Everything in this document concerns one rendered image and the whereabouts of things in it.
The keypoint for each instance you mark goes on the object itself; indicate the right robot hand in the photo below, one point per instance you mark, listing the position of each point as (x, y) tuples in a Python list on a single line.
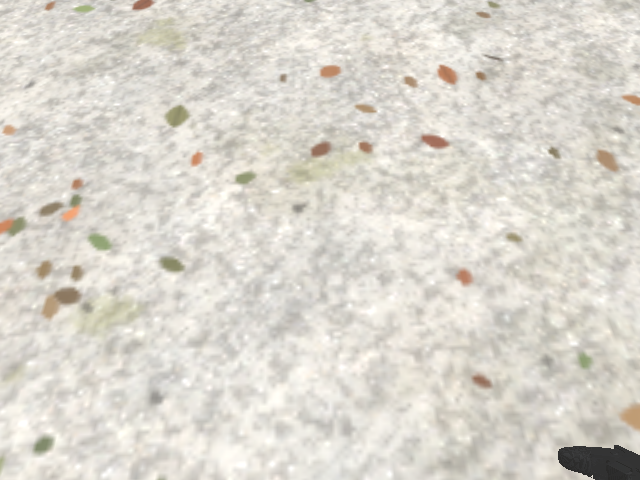
[(603, 463)]

